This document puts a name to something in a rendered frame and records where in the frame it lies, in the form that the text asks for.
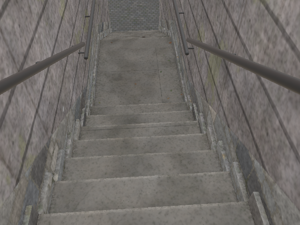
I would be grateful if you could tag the stairs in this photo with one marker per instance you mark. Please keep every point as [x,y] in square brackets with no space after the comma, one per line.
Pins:
[144,164]
[136,34]

